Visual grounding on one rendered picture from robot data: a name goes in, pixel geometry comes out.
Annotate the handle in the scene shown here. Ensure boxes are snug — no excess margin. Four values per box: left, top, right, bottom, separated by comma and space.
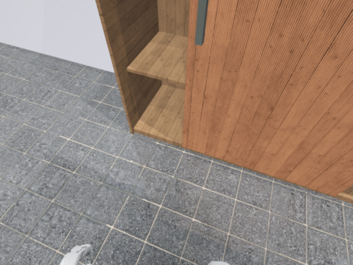
195, 0, 208, 46

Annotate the left robot hand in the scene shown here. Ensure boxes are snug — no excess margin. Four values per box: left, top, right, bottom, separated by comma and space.
60, 244, 91, 265

